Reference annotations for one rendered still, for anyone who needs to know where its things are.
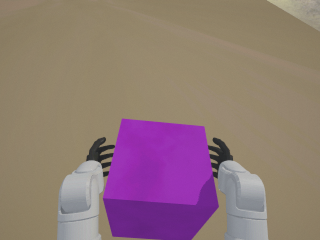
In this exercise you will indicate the right robot forearm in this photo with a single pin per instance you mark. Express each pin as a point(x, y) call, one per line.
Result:
point(245, 202)

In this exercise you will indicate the robot right hand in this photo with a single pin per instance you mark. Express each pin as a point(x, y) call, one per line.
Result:
point(223, 152)

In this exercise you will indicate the carton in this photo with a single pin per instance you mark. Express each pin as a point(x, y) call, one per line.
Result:
point(160, 183)

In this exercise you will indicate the left robot forearm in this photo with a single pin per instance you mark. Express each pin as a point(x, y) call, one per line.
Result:
point(78, 203)

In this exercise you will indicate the robot left hand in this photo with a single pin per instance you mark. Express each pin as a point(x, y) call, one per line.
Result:
point(96, 150)

